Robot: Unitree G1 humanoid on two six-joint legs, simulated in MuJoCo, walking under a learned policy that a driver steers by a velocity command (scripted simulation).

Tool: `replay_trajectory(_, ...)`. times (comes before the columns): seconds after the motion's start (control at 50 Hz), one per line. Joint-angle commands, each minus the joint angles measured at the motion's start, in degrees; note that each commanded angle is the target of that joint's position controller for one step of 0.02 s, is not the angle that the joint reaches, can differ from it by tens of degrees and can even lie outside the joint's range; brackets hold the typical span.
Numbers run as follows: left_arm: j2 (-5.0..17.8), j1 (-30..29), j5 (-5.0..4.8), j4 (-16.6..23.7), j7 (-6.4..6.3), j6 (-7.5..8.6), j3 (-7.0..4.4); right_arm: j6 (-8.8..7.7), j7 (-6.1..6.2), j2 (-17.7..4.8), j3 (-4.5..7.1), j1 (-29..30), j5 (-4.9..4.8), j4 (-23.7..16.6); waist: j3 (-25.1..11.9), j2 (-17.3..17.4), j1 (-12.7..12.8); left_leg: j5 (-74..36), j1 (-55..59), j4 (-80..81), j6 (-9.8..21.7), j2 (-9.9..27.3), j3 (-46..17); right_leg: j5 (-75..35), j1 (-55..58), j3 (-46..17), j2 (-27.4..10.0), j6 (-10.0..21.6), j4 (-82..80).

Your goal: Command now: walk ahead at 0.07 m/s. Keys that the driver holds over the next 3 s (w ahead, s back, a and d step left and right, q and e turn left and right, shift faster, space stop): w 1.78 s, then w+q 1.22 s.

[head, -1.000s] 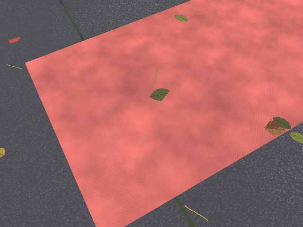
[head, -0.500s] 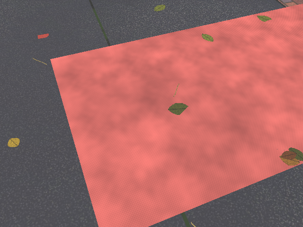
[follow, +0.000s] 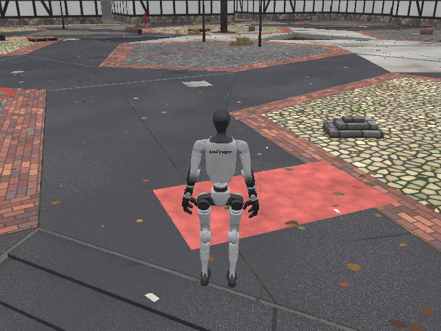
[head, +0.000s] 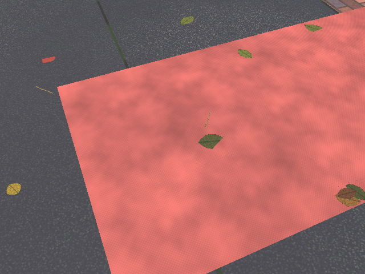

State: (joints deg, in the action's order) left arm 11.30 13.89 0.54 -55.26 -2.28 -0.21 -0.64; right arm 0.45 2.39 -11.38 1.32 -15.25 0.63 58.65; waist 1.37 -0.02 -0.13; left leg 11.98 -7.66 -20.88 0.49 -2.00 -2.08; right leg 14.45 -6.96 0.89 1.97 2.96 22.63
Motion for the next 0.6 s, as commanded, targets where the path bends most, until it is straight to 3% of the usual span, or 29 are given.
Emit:
replay_trajectory(0.02, 7.11, 3.52, 0.07, -0.24, -0.11, 0.14, -1.69, -0.22, 0.19, -4.21, 0.68, -2.20, 0.25, 0.26, 0.10, -2.16, 0.98, 1.05, -1.29, -1.43, 1.64, 1.95, -1.37, 7.87, -1.21, -8.36, -6.69, 2.93, -6.79)
replay_trajectory(0.06, 9.95, 6.24, 0.27, -1.38, 0.04, -0.67, -2.90, -0.03, -0.41, -4.44, 0.93, 0.12, 1.28, -0.74, 4.78, -7.09, 2.64, 12.33, -11.07, -9.73, 2.00, -1.12, 3.36, 27.56, -1.70, -16.34, -11.20, 7.28, -11.84)
replay_trajectory(0.08, 9.97, 8.02, 0.32, -2.08, 0.18, -0.81, -3.09, -0.28, -0.81, -3.69, 0.70, 1.76, 1.66, -1.80, 7.30, -8.36, 3.28, 13.50, -15.10, -12.79, 2.23, -0.61, 4.89, 31.85, -2.26, -20.75, -14.68, 9.61, -14.32)
replay_trajectory(0.1, 9.27, 9.58, 0.53, -2.80, 0.35, -0.64, -3.09, -0.73, -1.24, -3.24, 0.54, 3.26, 1.76, -2.71, 9.03, -8.51, 3.83, 13.46, -17.79, -16.55, 2.61, 1.02, 4.45, 32.00, -2.93, -24.11, -17.50, 11.46, -16.28)
replay_trajectory(0.14, 8.79, 10.40, 1.27, -3.38, 0.61, 0.49, -3.17, -1.91, -2.08, -4.00, 0.78, 4.75, 1.28, -3.93, 9.37, -6.21, 3.56, 15.36, -23.37, -21.37, 3.31, 3.16, 2.74, 25.45, 0.34, -25.83, -19.78, 13.27, -17.29)
replay_trajectory(0.2, 9.10, 8.72, 0.90, -3.45, 0.92, 2.18, -3.48, -3.54, -3.07, -4.00, 1.08, 4.71, 0.60, -4.43, 6.63, -4.62, 1.98, 11.95, -20.26, -16.66, 3.70, 3.15, 3.72, 14.86, 2.14, -19.31, -16.88, 11.59, -15.39)
replay_trajectory(0.26, 8.84, 5.15, -0.05, -3.07, 1.46, 2.88, -3.52, -4.32, -3.32, -2.56, 1.37, -3.99, 0.24, -1.72, 4.77, -3.95, -3.20, 2.30, 0.41, -4.70, 4.77, -0.14, 7.90, 11.27, -10.13, -11.21, -12.63, 8.73, -9.00)
replay_trajectory(0.28, 7.70, 4.45, 0.13, -2.67, 1.69, 3.24, -3.14, -4.54, -2.88, -4.16, 2.12, -9.76, 0.38, 0.26, 3.08, -1.11, -5.54, 3.96, 11.85, -2.80, 5.31, 0.13, 5.27, 10.21, -18.12, -7.93, -9.94, 6.99, -2.64)
replay_trajectory(0.3, 4.27, 1.86, 0.20, -0.67, 2.22, 3.76, -1.91, -4.98, -2.09, -8.92, 3.43, -17.44, 1.20, 1.57, 0.52, 10.55, -9.16, 18.34, 19.92, 7.36, 7.91, 12.25, -12.90, 8.85, -26.59, -0.30, -3.44, 3.92, 15.03)
replay_trajectory(0.32, 3.95, 1.65, 0.66, 1.29, 2.42, 3.92, -1.88, -4.67, -2.03, -13.08, 4.36, -22.60, 0.97, 2.87, -0.38, 17.72, -8.94, 29.57, 20.68, 15.31, 12.99, 23.41, -33.81, 16.37, -34.69, 3.51, 1.83, 3.00, 30.95)
replay_trajectory(0.34, 7.35, 0.77, 1.76, 1.09, 2.62, 3.67, -2.75, -4.24, -1.95, -9.40, 3.35, -17.30, 1.10, 1.95, 3.82, 7.68, -5.49, 28.49, 14.96, 13.80, 13.88, 23.38, -31.71, 14.02, -36.37, -1.47, -2.22, 3.90, 39.63)
replay_trajectory(0.36, 6.03, 0.96, 1.51, 0.70, 3.27, 3.97, -2.51, -4.58, -2.19, -7.65, 2.74, -12.10, 0.97, 0.06, 5.71, 3.60, -2.98, 22.90, 11.20, 13.44, 12.99, 21.04, -26.46, 8.23, -36.42, -2.95, -4.30, 4.07, 41.59)
replay_trajectory(0.38, 4.96, 1.75, 1.14, 0.14, 3.73, 4.30, -2.27, -5.14, -2.30, -6.61, 2.32, -9.35, 0.82, -0.72, 5.62, 2.13, -1.23, 15.44, 9.35, 14.11, 11.63, 18.50, -21.12, 3.63, -34.80, -3.17, -5.79, 3.52, 41.02)
replay_trajectory(0.42, 5.14, 1.99, 1.58, -0.23, 4.26, 3.83, -2.46, -6.23, -2.09, -4.69, 1.41, -8.77, 0.55, -0.48, 4.38, 2.47, 0.16, 1.78, 8.97, 14.63, 9.87, 15.05, -13.12, -0.49, -32.84, -1.59, -6.85, 1.84, 39.46)
replay_trajectory(0.48, 4.33, -1.44, 1.46, 1.18, 4.54, 2.77, -2.45, -6.83, -1.88, -4.38, 0.82, -13.70, 0.22, 2.00, 4.13, 3.71, 0.11, -16.34, 10.46, 13.14, 9.77, 13.48, -6.92, -2.67, -35.46, 1.16, -6.31, 0.09, 39.23)
replay_trajectory(0.6, 2.29, -16.28, 0.68, 7.35, 4.59, 2.34, -1.08, -6.93, -1.65, -4.42, 0.09, -15.32, 0.36, 3.06, 7.43, 4.83, -1.80, -28.64, 5.89, 14.54, 9.46, 10.80, -0.67, -10.19, -31.29, 6.06, -4.07, -0.66, 20.75)
